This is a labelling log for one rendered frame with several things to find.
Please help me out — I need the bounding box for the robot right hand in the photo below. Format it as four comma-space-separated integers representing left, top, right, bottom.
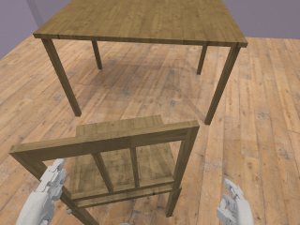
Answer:
217, 178, 254, 225

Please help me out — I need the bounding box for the robot left hand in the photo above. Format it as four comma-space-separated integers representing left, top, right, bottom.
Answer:
15, 157, 67, 225

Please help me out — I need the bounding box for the chair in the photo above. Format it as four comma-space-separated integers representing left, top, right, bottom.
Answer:
8, 114, 200, 225

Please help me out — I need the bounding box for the table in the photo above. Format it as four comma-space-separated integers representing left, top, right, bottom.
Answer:
33, 0, 248, 126

